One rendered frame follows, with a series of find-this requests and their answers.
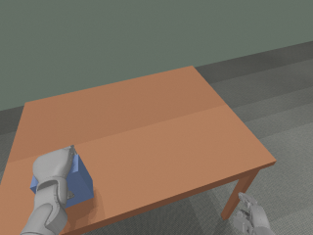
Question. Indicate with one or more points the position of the table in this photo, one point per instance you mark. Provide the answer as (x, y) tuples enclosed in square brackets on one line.
[(146, 142)]

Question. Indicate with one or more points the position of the left robot forearm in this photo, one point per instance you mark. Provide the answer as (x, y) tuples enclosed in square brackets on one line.
[(49, 215)]

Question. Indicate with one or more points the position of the robot left hand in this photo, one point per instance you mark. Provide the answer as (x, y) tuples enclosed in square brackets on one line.
[(57, 163)]

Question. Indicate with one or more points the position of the robot right hand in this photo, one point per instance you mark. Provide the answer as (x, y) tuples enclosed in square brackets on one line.
[(255, 217)]

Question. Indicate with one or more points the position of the sponge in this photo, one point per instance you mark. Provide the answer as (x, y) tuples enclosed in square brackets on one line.
[(79, 182)]

